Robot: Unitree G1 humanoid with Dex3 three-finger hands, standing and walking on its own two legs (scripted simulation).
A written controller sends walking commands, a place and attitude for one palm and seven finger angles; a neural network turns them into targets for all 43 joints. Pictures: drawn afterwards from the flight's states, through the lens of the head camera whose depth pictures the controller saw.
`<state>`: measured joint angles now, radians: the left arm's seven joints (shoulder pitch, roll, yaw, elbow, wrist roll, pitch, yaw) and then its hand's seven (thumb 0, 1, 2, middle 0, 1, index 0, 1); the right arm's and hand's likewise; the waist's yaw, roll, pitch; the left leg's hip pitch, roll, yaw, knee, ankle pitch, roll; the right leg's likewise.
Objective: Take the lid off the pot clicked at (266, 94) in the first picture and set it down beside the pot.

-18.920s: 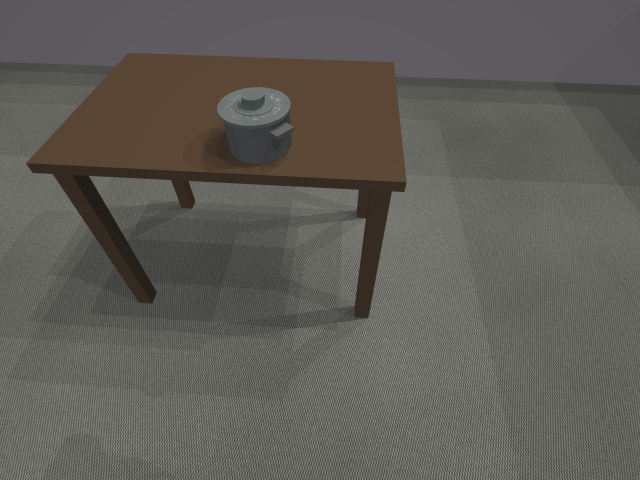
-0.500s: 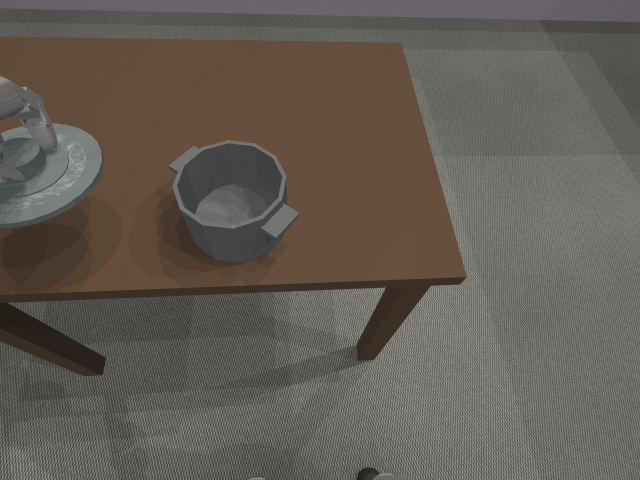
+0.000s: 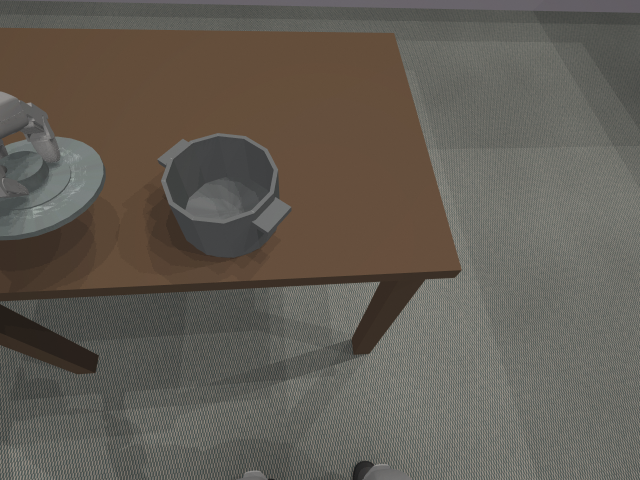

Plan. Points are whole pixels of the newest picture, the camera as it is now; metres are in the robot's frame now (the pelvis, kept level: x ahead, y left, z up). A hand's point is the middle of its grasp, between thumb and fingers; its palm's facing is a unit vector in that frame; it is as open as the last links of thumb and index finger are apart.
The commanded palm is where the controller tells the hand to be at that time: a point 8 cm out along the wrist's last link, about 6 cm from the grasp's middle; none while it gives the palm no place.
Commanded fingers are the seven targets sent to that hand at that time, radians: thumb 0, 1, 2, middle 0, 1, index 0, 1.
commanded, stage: lower the lid onto the table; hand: left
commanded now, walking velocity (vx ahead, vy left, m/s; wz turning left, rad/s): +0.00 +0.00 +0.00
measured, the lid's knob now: (21, 170) +0.48 +0.34 +0.06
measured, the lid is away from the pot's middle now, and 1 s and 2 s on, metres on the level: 0.23 0.24 0.25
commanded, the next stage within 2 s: open the fingers wide in 1.58 s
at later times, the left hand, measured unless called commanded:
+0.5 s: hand (12, 186) +0.46 +0.35 +0.06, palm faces -0.49 -0.09 -0.87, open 8.2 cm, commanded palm +0.51 +0.36 +0.12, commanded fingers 0.00 0.59 1.03 -0.79 -1.06 -0.77 -1.04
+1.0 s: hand (29, 197) +0.47 +0.35 +0.03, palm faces -0.50 -0.09 -0.86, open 8.2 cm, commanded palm +0.52 +0.36 +0.08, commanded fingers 0.00 0.59 1.03 -0.79 -1.06 -0.77 -1.04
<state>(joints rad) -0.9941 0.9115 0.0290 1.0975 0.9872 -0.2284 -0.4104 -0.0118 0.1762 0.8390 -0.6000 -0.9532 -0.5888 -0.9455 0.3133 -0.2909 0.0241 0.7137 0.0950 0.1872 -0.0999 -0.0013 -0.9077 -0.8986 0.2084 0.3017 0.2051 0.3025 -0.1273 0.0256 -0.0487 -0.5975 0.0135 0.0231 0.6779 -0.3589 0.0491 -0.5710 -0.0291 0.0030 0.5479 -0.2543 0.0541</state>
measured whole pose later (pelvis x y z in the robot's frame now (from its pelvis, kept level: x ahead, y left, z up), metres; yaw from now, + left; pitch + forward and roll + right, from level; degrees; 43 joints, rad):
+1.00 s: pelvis -0.01 +0.01 -0.02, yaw -1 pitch +21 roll -4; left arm -0.99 0.96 0.08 1.17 1.03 -0.30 -0.35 -0.01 0.18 0.84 -0.60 -0.95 -0.59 -0.94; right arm 0.34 -0.28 0.05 0.71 0.08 0.19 -0.12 0.00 -0.91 -0.90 0.21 0.30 0.21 0.30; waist -0.17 0.02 -0.06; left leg -0.78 0.03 0.02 0.82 -0.41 0.06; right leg -0.75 -0.02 0.01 0.68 -0.29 0.06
